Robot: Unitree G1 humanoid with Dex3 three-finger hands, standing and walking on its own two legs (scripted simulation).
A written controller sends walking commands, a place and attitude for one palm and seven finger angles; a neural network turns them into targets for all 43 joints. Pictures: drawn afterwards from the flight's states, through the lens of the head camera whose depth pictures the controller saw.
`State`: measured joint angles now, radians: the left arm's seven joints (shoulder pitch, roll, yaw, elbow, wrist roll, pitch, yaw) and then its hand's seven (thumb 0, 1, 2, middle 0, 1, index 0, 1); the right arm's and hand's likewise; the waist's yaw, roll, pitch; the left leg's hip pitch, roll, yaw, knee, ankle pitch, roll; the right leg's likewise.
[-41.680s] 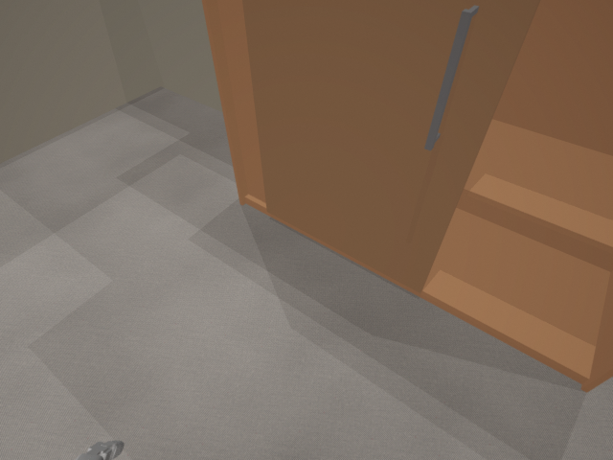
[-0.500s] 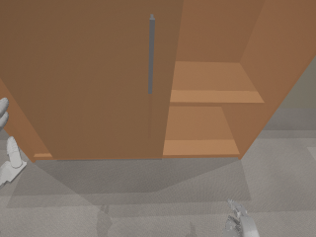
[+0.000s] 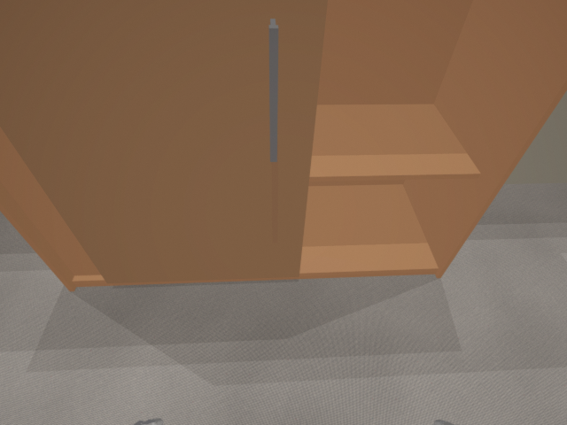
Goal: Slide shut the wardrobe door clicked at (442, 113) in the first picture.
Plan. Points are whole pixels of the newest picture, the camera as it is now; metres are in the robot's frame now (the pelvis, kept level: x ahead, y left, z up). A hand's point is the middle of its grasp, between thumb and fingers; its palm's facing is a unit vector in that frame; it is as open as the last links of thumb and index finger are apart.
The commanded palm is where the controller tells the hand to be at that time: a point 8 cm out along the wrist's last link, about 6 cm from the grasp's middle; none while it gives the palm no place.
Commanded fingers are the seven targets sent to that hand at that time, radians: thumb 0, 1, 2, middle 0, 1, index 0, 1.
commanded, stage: let the arm hang, fingers relaxed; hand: left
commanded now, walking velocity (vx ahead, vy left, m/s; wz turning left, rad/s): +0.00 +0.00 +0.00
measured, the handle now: (273, 98) +0.75 +0.05 +0.09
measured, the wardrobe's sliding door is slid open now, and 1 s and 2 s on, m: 0.59 0.59 0.59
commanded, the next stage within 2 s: look to check the result in 0.84 s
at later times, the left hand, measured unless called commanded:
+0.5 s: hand out of the picture -0.05 +0.19 -0.17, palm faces +0.01 -0.98 -0.20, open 7.4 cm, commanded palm none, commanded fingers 0.00 0.90 0.90 -0.20 -0.30 -0.20 -0.30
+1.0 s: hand out of the picture -0.02 +0.17 -0.17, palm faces +0.01 -0.99 -0.16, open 7.4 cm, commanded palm none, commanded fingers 0.00 0.90 0.90 -0.20 -0.30 -0.20 -0.30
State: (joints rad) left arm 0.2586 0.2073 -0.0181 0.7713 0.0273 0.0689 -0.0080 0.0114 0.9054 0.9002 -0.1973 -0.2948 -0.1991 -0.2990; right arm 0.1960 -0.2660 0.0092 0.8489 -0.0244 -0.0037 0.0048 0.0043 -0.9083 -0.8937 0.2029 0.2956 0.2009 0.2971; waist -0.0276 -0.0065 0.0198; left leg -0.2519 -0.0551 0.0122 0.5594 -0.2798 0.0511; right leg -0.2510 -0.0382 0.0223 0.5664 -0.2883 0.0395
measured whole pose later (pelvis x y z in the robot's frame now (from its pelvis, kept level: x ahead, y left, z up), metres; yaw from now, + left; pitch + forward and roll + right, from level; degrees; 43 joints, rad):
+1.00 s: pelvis -0.01 +0.01 +0.01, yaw -1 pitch -3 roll +0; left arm 0.32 0.13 0.00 1.14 0.02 0.00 0.03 0.00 0.91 0.90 -0.20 -0.30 -0.20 -0.30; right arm 0.33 -0.14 0.00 1.12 -0.01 -0.01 -0.03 0.00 -0.91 -0.89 0.20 0.30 0.20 0.30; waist -0.01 -0.01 0.04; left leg -0.17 -0.05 0.03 0.43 -0.21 0.06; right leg -0.17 -0.03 0.04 0.41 -0.20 0.05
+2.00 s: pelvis +0.07 -0.02 +0.01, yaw +0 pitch +0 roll -1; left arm 0.41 0.13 0.05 1.12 0.03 -0.04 0.03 0.00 0.91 0.90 -0.20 -0.29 -0.20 -0.30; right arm 0.39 -0.16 -0.06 1.11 -0.02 0.01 -0.02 0.00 -0.91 -0.89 0.20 0.30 0.20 0.30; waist 0.00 0.01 0.00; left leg -0.41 0.02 0.04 0.99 -0.44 0.05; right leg -0.13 0.02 -0.05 0.42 -0.30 -0.05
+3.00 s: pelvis +0.31 -0.04 +0.00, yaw +0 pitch +0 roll +0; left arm 0.16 0.18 0.05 0.99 0.03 0.01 0.03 0.00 0.90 0.90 -0.20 -0.30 -0.20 -0.30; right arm 0.16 -0.20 -0.08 0.98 -0.01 0.06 -0.03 0.00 -0.91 -0.89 0.20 0.30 0.20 0.30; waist 0.00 0.03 0.13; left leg -0.35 -0.01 0.00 0.94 -0.52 -0.02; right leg -0.24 -0.01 -0.05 0.55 -0.31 -0.03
